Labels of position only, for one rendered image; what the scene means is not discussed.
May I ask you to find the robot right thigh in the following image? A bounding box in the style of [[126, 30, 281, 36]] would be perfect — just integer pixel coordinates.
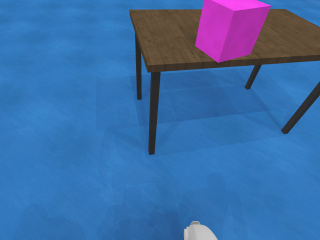
[[184, 224, 218, 240]]

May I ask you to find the carton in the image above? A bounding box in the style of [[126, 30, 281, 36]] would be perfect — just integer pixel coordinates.
[[195, 0, 271, 63]]

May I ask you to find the robot right shin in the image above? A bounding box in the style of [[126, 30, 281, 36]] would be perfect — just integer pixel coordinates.
[[190, 221, 200, 226]]

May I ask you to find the table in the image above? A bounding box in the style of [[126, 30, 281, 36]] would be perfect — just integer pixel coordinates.
[[129, 9, 320, 155]]

